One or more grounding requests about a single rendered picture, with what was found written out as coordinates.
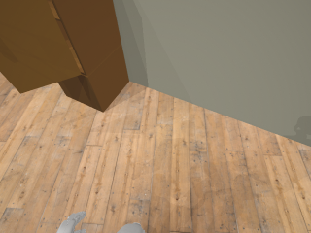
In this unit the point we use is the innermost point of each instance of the cupboard door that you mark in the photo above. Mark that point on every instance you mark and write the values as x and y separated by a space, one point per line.
33 50

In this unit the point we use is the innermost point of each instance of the robot left thigh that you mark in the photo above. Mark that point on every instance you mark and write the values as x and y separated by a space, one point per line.
131 228

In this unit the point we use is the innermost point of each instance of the left robot hand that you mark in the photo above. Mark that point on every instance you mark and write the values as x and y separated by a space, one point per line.
68 226

